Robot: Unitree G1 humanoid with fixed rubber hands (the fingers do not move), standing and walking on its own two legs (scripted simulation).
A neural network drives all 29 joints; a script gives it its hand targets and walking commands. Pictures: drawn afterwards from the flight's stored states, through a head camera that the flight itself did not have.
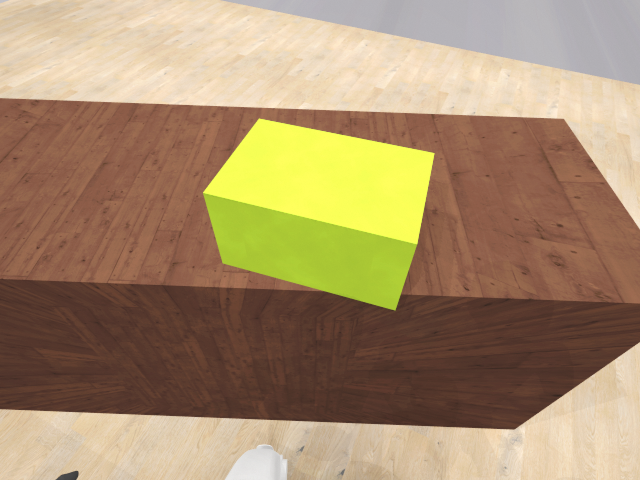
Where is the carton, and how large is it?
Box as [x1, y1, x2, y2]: [203, 119, 433, 309]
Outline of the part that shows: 258,119 203,192 222,262 391,309 395,309 417,242 433,153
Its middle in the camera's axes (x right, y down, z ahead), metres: +0.01 -0.04 +0.61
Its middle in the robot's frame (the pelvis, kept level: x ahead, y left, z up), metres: +0.50 +0.03 +0.04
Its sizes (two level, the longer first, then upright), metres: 0.287 0.190 0.156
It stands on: a pedestal, 0.69 m high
